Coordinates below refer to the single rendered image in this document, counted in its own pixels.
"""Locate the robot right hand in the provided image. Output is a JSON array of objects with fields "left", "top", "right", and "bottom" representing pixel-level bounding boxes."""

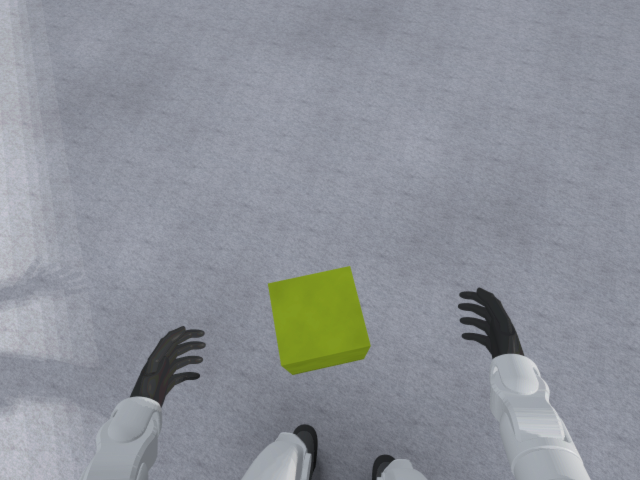
[{"left": 458, "top": 288, "right": 524, "bottom": 359}]

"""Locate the left robot thigh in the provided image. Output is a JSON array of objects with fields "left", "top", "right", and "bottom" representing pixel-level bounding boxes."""
[{"left": 241, "top": 441, "right": 312, "bottom": 480}]

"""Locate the right robot forearm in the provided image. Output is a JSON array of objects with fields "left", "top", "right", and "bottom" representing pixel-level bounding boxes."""
[{"left": 489, "top": 354, "right": 591, "bottom": 480}]

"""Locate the left robot forearm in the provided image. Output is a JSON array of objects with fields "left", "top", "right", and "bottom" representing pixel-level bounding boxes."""
[{"left": 79, "top": 397, "right": 162, "bottom": 480}]

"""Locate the right robot shin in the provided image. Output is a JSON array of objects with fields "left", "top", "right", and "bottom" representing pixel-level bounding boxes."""
[{"left": 383, "top": 459, "right": 414, "bottom": 474}]

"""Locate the carton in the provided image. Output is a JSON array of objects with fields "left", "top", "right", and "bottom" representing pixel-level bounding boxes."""
[{"left": 268, "top": 266, "right": 371, "bottom": 375}]

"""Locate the robot left hand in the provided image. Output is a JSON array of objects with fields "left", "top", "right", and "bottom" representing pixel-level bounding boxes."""
[{"left": 130, "top": 326, "right": 206, "bottom": 407}]

